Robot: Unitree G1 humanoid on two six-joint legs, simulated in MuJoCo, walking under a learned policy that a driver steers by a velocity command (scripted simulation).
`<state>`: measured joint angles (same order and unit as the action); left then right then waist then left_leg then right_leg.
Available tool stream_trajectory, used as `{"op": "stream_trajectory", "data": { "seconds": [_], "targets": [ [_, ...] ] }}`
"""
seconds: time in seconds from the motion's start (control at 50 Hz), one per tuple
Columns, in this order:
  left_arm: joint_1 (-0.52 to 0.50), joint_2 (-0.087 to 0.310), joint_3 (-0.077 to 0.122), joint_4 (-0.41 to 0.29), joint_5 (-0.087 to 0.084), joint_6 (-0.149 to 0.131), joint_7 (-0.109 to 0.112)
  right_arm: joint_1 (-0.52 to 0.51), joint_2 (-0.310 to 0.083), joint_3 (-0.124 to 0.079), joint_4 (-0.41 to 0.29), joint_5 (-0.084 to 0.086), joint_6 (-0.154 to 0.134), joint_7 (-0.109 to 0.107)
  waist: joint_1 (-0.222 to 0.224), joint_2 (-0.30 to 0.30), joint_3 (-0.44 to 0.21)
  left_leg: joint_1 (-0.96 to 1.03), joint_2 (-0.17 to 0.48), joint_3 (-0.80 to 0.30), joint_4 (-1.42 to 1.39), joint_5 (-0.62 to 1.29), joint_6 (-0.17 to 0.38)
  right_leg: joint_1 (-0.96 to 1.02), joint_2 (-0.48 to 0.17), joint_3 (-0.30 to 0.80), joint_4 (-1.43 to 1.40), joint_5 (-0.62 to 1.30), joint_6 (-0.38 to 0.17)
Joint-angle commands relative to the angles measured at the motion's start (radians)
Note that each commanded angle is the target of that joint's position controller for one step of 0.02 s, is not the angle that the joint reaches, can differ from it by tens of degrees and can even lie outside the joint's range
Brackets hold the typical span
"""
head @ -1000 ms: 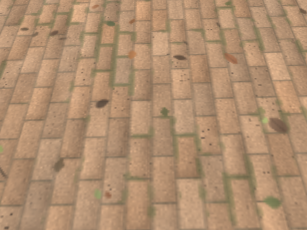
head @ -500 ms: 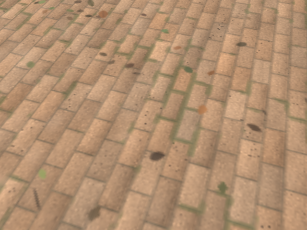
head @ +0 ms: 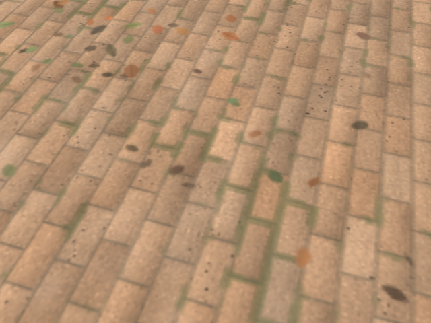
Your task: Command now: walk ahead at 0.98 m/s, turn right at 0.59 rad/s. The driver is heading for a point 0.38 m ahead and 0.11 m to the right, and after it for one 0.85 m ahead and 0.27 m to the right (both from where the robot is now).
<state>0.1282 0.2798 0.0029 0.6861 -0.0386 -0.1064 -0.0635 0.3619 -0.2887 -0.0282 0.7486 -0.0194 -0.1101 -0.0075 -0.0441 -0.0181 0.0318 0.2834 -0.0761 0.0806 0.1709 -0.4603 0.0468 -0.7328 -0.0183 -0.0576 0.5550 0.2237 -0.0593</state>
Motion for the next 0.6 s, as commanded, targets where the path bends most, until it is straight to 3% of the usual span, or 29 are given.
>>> {"op": "stream_trajectory", "data": {
  "seconds": [0.02,0.04,0.06,0.08,0.1,0.12,0.14,0.16,0.18,0.22,0.26,0.3,0.34,0.38,0.42,0.44,0.46,0.48,0.5,0.52,0.54,0.56,0.58,0.6],
  "targets": [
    [0.202,0.194,0.084,-0.033,-0.017,0.01,-0.001,-0.061,-0.228,-0.068,-0.059,-0.036,0.037,-0.029,0.18,0.205,-0.125,-0.106,0.259,0.045,0.408,1.634,-0.012,0.394,0.132,-0.09,0.115,-0.205,-0.072],
    [0.445,0.238,0.107,0.022,-0.012,0.031,0.012,-0.144,-0.231,-0.068,-0.082,-0.03,0.046,-0.03,0.311,0.178,-0.203,-0.252,0.249,0.05,0.727,1.623,-0.019,0.664,0.099,-0.023,0.106,-0.217,-0.111],
    [0.556,0.271,0.108,0.058,-0.007,0.055,0.028,-0.132,-0.11,-0.032,-0.095,-0.037,0.026,-0.014,0.305,-0.093,-0.23,-0.573,0.121,0.028,1.182,0.73,-0.033,0.934,0.024,0.126,0.173,-0.324,-0.163],
    [0.477,0.295,0.112,0.033,0.025,0.032,0.023,0.037,0.022,0.013,-0.163,0.032,-0.013,0.014,0.125,-0.441,-0.356,-1.05,-0.063,-0.159,1.547,-0.124,-0.104,1.223,-0.222,0.826,-0.072,-0.811,-0.427],
    [0.45,0.193,0.104,-0.001,0.027,0.031,0.031,-0.062,-0.1,0.007,-0.167,0.05,-0.049,0.029,0.205,-0.189,-0.378,-1.075,-0.011,-0.26,1.463,0.016,-0.015,1.195,-0.218,0.985,-0.287,-1.031,-0.352],
    [0.402,0.168,0.095,-0.015,0.04,0.022,0.034,-0.165,-0.128,0.0,-0.205,0.068,-0.065,0.034,0.175,-0.065,-0.234,-1.085,0.033,-0.261,1.358,0.079,0.02,1.041,-0.209,0.919,-0.318,-0.969,-0.295],
    [0.345,0.158,0.09,-0.022,0.038,0.013,0.022,-0.211,-0.115,0.006,-0.216,0.045,-0.07,0.028,0.121,0.121,-0.133,-1.029,0.065,-0.249,1.259,0.111,0.031,0.85,-0.175,0.855,-0.333,-0.858,-0.269],
    [0.28,0.155,0.089,-0.037,0.034,0.006,0.022,-0.21,-0.102,0.005,-0.214,0.018,-0.068,0.021,0.072,0.154,-0.082,-0.973,0.086,-0.259,1.171,0.134,0.023,0.71,-0.13,0.782,-0.331,-0.754,-0.278],
    [0.224,0.149,0.084,-0.056,0.038,0.008,0.028,-0.179,-0.098,0.002,-0.204,0.008,-0.057,0.018,0.028,0.118,-0.033,-0.926,0.108,-0.266,1.131,0.147,0.007,0.601,-0.08,0.702,-0.35,-0.667,-0.284],
    [0.192,0.13,0.08,-0.056,0.02,0.013,0.038,-0.162,-0.107,-0.001,-0.194,0.0,-0.037,0.005,0.0,0.066,0.025,-0.914,0.139,-0.242,1.007,0.158,-0.036,0.489,-0.03,0.591,-0.363,-0.539,-0.288],
    [0.202,0.126,0.077,-0.043,0.006,0.014,0.056,-0.256,-0.092,0.008,-0.236,-0.018,-0.03,-0.002,0.028,0.053,0.083,-0.874,0.132,-0.183,0.806,0.252,-0.081,0.352,0.019,0.494,-0.382,-0.428,-0.272],
    [0.214,0.141,0.083,-0.025,0.0,0.021,0.071,-0.369,-0.047,0.021,-0.276,-0.02,-0.035,0.002,0.078,0.001,0.098,-0.763,0.094,-0.146,0.574,0.453,-0.11,0.256,0.076,0.426,-0.368,-0.405,-0.225],
    [0.26,0.158,0.093,0.0,-0.007,0.029,0.076,-0.424,-0.042,0.016,-0.297,0.004,-0.04,0.005,0.128,-0.031,0.052,-0.609,0.044,-0.133,0.433,0.612,-0.128,0.226,0.075,0.449,-0.362,-0.458,-0.178],
    [0.277,0.152,0.095,0.02,-0.017,0.031,0.082,-0.43,-0.084,-0.008,-0.3,0.034,-0.042,0.002,0.133,-0.064,0.031,-0.584,0.042,-0.188,0.344,0.623,-0.137,0.341,0.059,0.505,-0.303,-0.502,-0.151],
    [0.283,0.139,0.099,0.033,-0.018,0.04,0.086,-0.436,-0.118,-0.027,-0.304,0.053,-0.05,0.0,0.123,-0.083,0.025,-0.603,0.053,-0.217,0.278,0.558,-0.124,0.491,0.03,0.552,-0.21,-0.432,-0.127],
    [0.275,0.143,0.103,0.034,-0.01,0.046,0.086,-0.377,-0.146,-0.044,-0.291,0.059,-0.056,-0.001,0.084,-0.093,-0.016,-0.55,0.048,-0.211,0.276,0.502,-0.107,0.552,0.02,0.56,-0.125,-0.304,-0.109],
    [0.25,0.151,0.104,0.028,0.005,0.052,0.079,-0.233,-0.179,-0.069,-0.266,0.065,-0.059,-0.004,-0.008,-0.092,-0.113,-0.408,0.058,-0.194,0.289,0.45,-0.08,0.586,0.04,0.522,0.051,-0.131,-0.074],
    [0.2,0.109,0.084,-0.005,0.04,0.057,0.068,0.017,-0.198,-0.081,-0.227,0.069,-0.048,-0.013,-0.133,-0.093,-0.295,-0.107,0.162,-0.245,0.413,0.318,-0.039,0.475,0.049,0.465,0.336,-0.116,-0.041],
    [0.392,-0.057,0.04,-0.032,0.026,0.051,0.06,0.12,-0.271,-0.089,-0.199,0.024,-0.038,-0.009,-0.027,0.317,-0.473,0.271,0.43,-0.738,0.309,-0.03,0.113,0.142,0.176,0.351,0.713,-0.77,-0.005],
    [0.404,0.004,0.021,-0.056,-0.038,0.047,0.066,0.117,-0.256,-0.092,-0.18,0.024,-0.032,0.012,-0.026,0.528,-0.48,0.281,0.537,-1.112,0.149,-0.451,0.169,-0.075,0.081,0.272,0.911,-0.75,0.003],
    [0.28,0.094,0.04,-0.046,-0.033,0.054,0.074,0.049,-0.163,-0.08,-0.21,0.026,-0.022,0.004,-0.075,0.332,-0.299,0.139,0.473,-0.968,0.113,-0.442,0.128,-0.135,0.023,0.235,0.946,-0.637,0.011],
    [0.178,0.137,0.052,-0.061,-0.005,0.055,0.072,0.018,-0.135,-0.072,-0.193,0.019,-0.01,-0.001,-0.083,0.153,-0.171,-0.003,0.422,-0.769,0.118,-0.228,0.092,-0.127,-0.005,0.196,0.914,-0.571,0.012],
    [0.094,0.13,0.055,-0.084,0.02,0.053,0.067,0.01,-0.133,-0.07,-0.17,0.004,-0.004,-0.001,-0.078,0.038,-0.08,-0.13,0.379,-0.62,0.116,-0.021,0.075,-0.102,-0.037,0.181,0.87,-0.547,0.009],
    [0.079,0.112,0.059,-0.102,0.016,0.055,0.058,-0.016,-0.119,-0.065,-0.149,-0.006,-0.006,-0.003,-0.041,0.058,-0.031,-0.224,0.357,-0.522,0.102,0.098,0.077,-0.07,-0.076,0.191,0.825,-0.515,0.007]
  ]
}}
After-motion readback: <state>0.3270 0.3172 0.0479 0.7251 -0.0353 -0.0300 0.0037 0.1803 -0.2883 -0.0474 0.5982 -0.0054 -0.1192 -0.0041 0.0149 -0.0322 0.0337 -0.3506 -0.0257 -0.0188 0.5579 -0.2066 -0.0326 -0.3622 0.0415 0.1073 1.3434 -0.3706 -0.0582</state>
